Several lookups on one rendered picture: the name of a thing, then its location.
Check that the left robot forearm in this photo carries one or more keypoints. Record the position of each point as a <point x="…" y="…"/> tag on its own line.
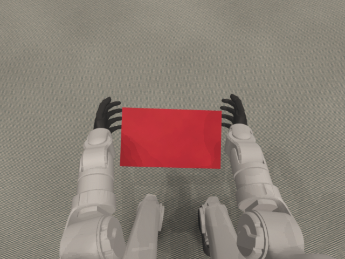
<point x="95" y="189"/>

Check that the right robot foot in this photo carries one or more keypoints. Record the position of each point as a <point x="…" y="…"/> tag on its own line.
<point x="206" y="248"/>

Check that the robot left upper arm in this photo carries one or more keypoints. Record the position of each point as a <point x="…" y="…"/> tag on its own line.
<point x="96" y="238"/>

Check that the right robot forearm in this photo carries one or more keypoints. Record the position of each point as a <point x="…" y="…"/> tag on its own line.
<point x="255" y="190"/>

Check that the right robot hand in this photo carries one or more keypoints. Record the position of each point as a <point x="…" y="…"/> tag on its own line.
<point x="239" y="116"/>

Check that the robot right upper arm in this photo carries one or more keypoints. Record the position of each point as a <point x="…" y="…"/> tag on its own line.
<point x="271" y="235"/>

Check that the robot right thigh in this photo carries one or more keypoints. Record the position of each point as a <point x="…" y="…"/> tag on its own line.
<point x="216" y="224"/>

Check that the carton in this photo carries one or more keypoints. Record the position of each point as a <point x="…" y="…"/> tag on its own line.
<point x="154" y="137"/>

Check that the left robot hand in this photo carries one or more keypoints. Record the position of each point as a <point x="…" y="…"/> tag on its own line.
<point x="102" y="116"/>

